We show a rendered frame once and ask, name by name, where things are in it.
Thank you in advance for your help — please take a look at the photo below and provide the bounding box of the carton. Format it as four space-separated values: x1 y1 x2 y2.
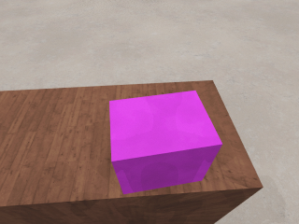
109 91 222 194

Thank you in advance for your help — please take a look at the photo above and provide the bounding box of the pedestal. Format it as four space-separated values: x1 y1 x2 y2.
0 80 263 224

